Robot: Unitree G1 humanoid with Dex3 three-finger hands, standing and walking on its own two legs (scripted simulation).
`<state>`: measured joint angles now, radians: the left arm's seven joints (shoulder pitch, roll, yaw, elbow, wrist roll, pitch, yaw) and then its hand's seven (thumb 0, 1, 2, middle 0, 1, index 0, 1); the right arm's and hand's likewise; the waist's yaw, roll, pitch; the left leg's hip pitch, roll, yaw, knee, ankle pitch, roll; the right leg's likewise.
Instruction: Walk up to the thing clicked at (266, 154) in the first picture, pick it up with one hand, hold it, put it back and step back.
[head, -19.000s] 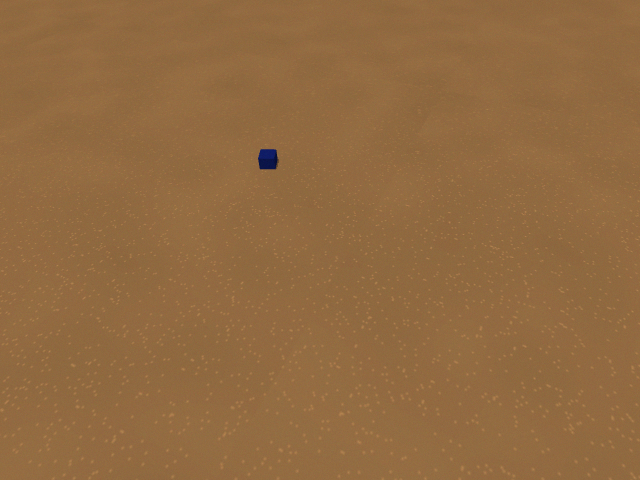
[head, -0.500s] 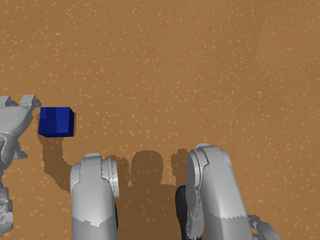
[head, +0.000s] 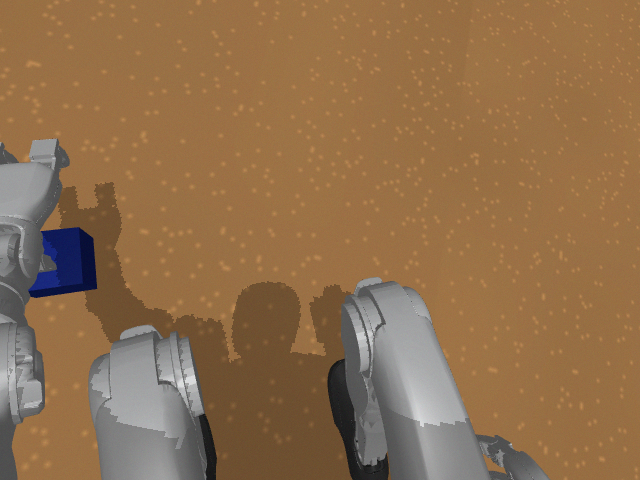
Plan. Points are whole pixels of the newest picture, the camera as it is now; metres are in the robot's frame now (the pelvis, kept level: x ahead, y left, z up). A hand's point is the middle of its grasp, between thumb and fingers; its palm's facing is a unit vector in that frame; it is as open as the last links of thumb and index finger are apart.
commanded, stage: approach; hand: left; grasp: from above
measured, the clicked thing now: (57, 263) +0.44 +0.31 -0.29
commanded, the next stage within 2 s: close in in 0.66 s
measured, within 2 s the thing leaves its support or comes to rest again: neither
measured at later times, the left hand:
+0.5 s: hand out of the picture +0.39 +0.33 -0.17, palm faces -0.40 -0.06 -0.91, open 13.9 cm
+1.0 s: hand (7, 272) +0.41 +0.32 -0.17, palm faces -0.54 -0.09 -0.84, open 13.9 cm
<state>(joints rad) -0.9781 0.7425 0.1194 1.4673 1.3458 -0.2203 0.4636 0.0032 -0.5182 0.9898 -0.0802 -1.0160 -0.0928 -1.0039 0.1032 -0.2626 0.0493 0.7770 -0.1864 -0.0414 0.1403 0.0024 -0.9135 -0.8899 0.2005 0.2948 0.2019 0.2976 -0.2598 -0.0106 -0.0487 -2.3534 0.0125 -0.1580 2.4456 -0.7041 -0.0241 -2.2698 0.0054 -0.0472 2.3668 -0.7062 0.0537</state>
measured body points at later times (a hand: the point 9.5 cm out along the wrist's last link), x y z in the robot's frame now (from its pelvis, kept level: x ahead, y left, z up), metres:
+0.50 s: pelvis -0.01 +0.00 -0.01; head +0.21 +0.10 +0.38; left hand +0.41 +0.33 -0.12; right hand +0.11 -0.28 -0.11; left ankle +0.07 +0.13 -0.29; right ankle +0.09 -0.13 -0.29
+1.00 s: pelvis -0.01 +0.00 +0.01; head +0.23 +0.08 +0.38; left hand +0.43 +0.32 -0.12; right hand +0.04 -0.27 -0.09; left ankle +0.07 +0.13 -0.29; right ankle +0.09 -0.13 -0.29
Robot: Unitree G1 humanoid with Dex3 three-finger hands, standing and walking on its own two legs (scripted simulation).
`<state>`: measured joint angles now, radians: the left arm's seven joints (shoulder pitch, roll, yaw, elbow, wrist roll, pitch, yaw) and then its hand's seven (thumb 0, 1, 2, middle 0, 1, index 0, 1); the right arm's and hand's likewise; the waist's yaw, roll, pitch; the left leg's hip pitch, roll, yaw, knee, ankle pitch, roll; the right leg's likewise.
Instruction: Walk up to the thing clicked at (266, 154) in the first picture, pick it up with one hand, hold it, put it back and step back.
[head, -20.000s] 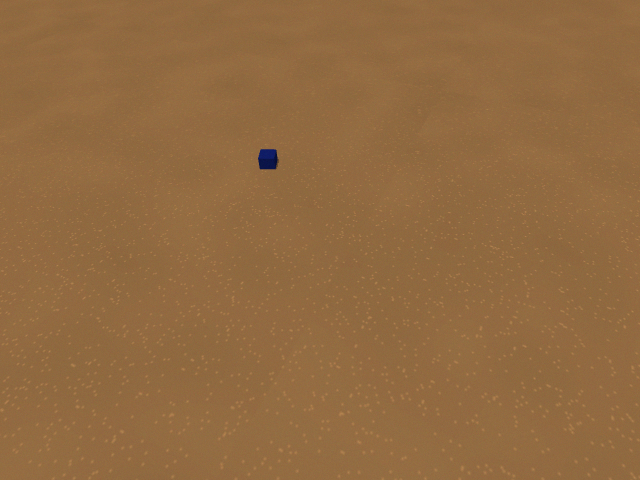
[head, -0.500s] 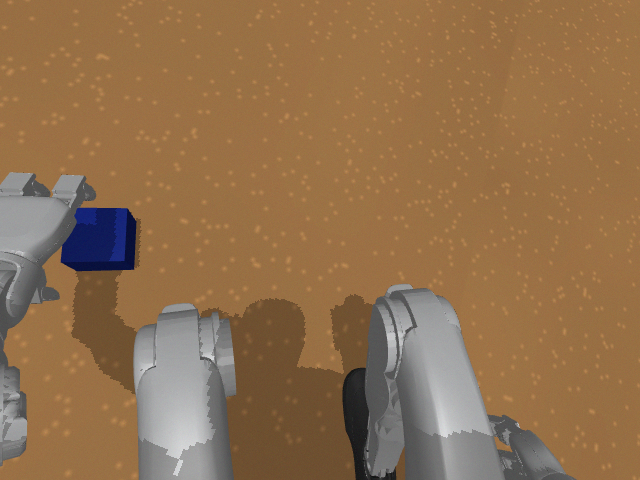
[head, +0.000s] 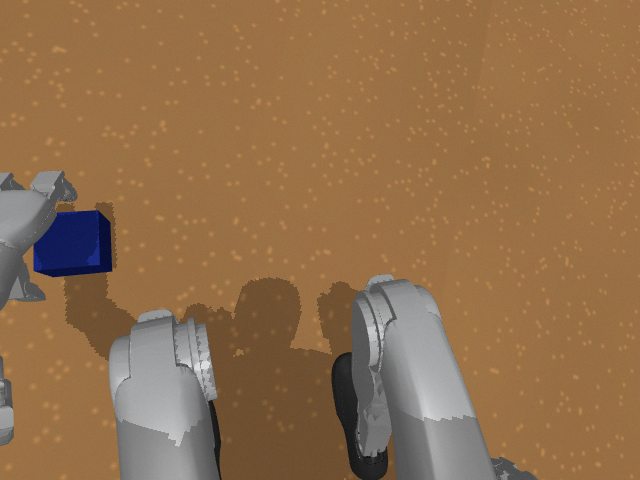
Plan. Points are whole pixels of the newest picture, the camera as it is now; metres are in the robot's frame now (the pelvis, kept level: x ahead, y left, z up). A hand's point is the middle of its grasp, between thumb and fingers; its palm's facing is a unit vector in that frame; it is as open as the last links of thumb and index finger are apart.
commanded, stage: rest palm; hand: left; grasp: from above
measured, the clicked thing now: (75, 244) +0.44 +0.31 -0.30
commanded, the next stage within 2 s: close in 1.34 s
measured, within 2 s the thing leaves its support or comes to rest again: neither
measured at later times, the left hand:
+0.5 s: hand (58, 242) +0.43 +0.31 -0.24, palm faces -0.48 -0.08 -0.87, open 14.2 cm
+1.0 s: hand (72, 251) +0.43 +0.30 -0.26, palm faces -0.45 -0.09 -0.89, open 14.2 cm
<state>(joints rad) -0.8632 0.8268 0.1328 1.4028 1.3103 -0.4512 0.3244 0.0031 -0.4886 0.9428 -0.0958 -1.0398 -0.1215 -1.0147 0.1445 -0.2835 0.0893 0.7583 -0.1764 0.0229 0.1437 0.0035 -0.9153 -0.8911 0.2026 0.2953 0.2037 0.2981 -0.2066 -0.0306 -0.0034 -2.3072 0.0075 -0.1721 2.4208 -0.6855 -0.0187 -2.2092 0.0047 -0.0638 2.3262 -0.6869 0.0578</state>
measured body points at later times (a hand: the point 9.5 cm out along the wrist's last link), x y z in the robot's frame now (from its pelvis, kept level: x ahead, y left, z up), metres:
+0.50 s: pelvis +0.01 +0.00 -0.03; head +0.26 +0.09 +0.33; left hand +0.45 +0.31 -0.19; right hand +0.08 -0.27 -0.13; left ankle +0.08 +0.13 -0.30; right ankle +0.10 -0.13 -0.30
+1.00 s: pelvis +0.01 +0.00 -0.04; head +0.26 +0.11 +0.32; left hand +0.44 +0.30 -0.21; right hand +0.08 -0.27 -0.12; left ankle +0.08 +0.13 -0.30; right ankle +0.10 -0.13 -0.30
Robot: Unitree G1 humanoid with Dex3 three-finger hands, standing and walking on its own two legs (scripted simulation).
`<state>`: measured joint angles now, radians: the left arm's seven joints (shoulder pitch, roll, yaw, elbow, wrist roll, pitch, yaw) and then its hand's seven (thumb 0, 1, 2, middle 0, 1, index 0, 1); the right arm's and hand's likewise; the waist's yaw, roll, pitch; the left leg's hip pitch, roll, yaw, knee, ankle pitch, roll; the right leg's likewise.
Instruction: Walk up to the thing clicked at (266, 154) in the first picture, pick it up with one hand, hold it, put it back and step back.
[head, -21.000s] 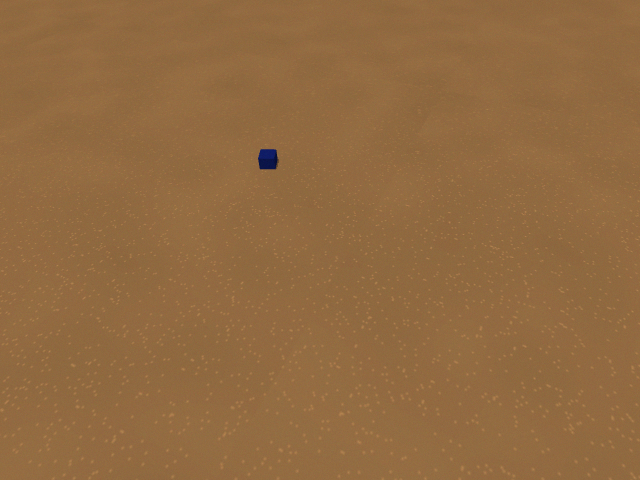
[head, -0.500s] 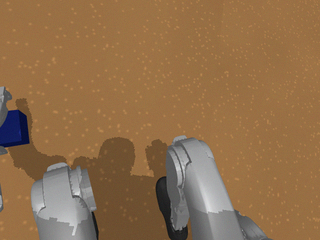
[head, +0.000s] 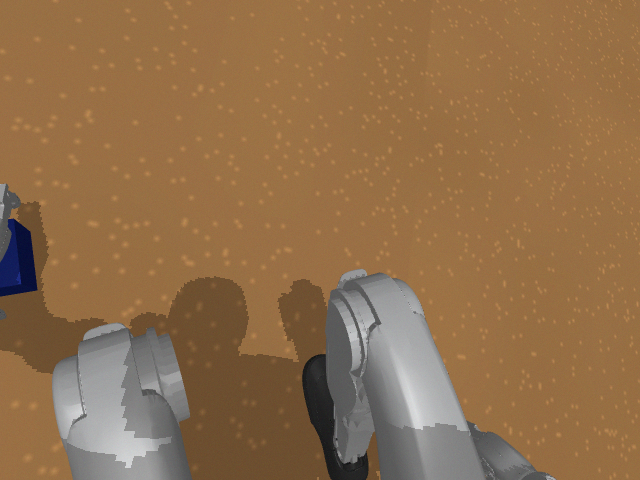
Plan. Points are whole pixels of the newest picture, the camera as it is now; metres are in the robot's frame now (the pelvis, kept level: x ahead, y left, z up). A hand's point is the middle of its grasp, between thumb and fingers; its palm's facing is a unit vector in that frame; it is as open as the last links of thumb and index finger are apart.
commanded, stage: rest palm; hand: left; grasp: from above
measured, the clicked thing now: out of the picture +0.42 +0.33 -0.26
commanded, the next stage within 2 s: close in 0.34 s
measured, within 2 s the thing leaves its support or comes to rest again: neither
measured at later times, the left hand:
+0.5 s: hand out of the picture +0.40 +0.34 -0.23, palm faces -0.49 -0.14 -0.86, open 14.2 cm
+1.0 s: hand out of the picture +0.40 +0.33 -0.24, palm faces -0.45 -0.14 -0.88, open 12.8 cm
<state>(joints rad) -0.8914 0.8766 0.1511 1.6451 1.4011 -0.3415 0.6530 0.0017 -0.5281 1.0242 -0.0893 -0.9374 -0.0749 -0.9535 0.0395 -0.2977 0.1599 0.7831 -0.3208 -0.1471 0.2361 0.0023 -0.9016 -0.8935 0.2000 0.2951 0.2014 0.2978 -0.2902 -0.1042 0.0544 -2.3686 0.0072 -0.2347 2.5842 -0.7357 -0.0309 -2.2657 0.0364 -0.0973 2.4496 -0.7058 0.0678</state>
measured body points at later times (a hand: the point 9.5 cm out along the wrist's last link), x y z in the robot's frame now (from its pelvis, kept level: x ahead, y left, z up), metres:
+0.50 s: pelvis +0.00 +0.00 +0.00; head +0.25 +0.12 +0.35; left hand +0.42 +0.34 -0.18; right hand +0.07 -0.26 -0.08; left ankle +0.06 +0.13 -0.26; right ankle +0.10 -0.13 -0.26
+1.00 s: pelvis +0.00 +0.01 +0.00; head +0.25 +0.13 +0.35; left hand +0.42 +0.34 -0.19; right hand +0.09 -0.26 -0.07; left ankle +0.06 +0.13 -0.26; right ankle +0.10 -0.13 -0.26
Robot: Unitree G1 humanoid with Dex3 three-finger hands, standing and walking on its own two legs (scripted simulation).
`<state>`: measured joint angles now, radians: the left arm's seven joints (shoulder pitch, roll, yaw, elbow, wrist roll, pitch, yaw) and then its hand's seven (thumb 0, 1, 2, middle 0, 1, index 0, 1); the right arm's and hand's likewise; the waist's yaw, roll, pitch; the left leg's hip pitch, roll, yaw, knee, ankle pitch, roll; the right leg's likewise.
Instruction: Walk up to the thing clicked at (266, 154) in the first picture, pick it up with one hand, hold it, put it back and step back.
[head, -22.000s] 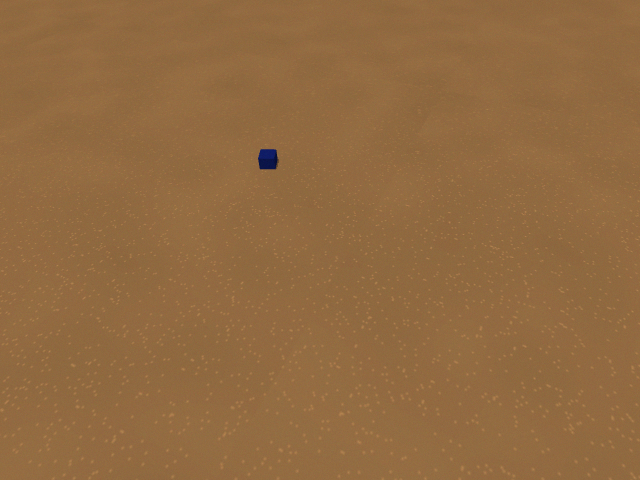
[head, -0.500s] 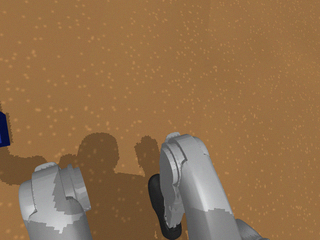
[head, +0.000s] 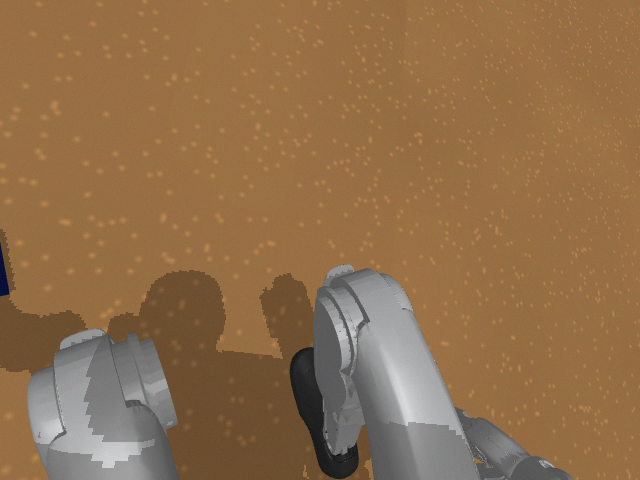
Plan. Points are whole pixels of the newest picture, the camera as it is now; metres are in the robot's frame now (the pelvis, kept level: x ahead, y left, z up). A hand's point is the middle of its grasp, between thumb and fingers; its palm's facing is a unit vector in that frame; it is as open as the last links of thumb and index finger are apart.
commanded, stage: close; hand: left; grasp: from above
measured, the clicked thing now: out of the picture +0.41 +0.34 -0.26
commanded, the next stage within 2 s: settle in 0.96 s
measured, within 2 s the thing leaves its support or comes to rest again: leaves its support in 1.40 s
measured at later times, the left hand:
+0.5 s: hand out of the picture +0.39 +0.34 -0.23, palm faces -0.46 -0.13 -0.88, open 11.4 cm
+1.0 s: hand out of the picture +0.39 +0.34 -0.23, palm faces -0.45 -0.14 -0.88, open 11.2 cm
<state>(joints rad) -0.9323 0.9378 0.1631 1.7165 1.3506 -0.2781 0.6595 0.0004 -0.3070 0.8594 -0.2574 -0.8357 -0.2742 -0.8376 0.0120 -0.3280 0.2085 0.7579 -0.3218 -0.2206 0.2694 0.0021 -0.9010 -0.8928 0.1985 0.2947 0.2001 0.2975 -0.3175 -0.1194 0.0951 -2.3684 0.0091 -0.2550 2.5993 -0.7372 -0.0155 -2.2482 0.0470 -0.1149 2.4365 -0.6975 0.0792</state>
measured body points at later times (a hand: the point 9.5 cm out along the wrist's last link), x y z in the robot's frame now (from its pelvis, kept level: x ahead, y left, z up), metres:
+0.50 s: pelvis +0.00 +0.00 +0.00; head +0.24 +0.13 +0.36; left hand +0.41 +0.34 -0.18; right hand +0.09 -0.25 -0.08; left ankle +0.06 +0.13 -0.26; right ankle +0.11 -0.13 -0.25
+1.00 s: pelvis +0.00 +0.00 +0.00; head +0.24 +0.13 +0.36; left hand +0.41 +0.35 -0.18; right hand +0.09 -0.25 -0.07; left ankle +0.06 +0.13 -0.26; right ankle +0.11 -0.13 -0.25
